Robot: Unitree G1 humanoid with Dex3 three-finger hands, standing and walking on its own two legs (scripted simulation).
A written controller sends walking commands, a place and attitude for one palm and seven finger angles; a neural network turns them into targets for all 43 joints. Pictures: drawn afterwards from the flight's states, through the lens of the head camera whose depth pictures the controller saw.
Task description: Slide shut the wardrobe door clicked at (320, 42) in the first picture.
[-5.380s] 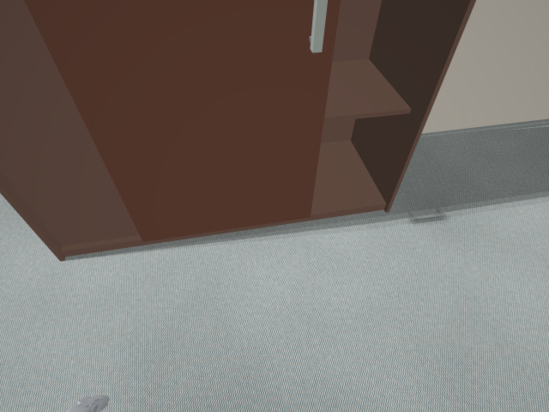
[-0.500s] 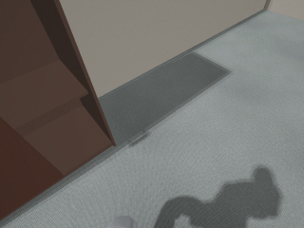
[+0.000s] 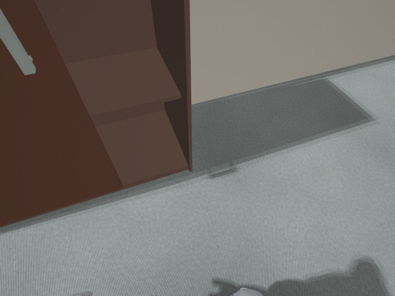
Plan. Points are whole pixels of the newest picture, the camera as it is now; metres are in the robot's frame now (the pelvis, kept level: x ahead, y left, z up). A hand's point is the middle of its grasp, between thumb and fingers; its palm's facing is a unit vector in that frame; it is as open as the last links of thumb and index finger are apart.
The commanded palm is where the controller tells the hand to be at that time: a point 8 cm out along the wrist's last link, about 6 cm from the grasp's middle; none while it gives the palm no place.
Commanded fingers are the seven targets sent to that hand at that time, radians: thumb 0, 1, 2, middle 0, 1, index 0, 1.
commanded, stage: turn to face it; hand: left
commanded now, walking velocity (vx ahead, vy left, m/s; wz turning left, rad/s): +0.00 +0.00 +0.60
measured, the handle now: (4, 23) +0.64 +0.51 +0.20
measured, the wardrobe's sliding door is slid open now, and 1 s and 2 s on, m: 0.39 0.39 0.39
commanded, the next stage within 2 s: take the last steps up to it in 0.60 s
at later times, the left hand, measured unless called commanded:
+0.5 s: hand out of the picture -0.04 +0.19 -0.17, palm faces +0.33 -0.91 -0.26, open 7.4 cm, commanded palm none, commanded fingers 0.00 0.90 0.90 -0.20 -0.30 -0.20 -0.30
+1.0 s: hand out of the picture -0.08 +0.16 -0.16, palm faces +0.48 -0.85 -0.24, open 7.4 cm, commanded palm none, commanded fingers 0.00 0.90 0.90 -0.20 -0.30 -0.20 -0.30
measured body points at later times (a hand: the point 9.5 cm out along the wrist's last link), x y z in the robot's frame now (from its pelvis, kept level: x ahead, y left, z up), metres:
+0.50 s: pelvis -0.03 -0.02 +0.00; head +0.00 -0.01 +0.45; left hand -0.05 +0.24 -0.15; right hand +0.13 -0.25 -0.14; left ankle -0.07 +0.10 -0.72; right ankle +0.02 -0.13 -0.73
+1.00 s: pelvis -0.02 -0.02 +0.00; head -0.02 -0.05 +0.45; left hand -0.10 +0.20 -0.14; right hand +0.11 -0.22 -0.17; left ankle -0.07 +0.09 -0.69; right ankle +0.00 -0.10 -0.73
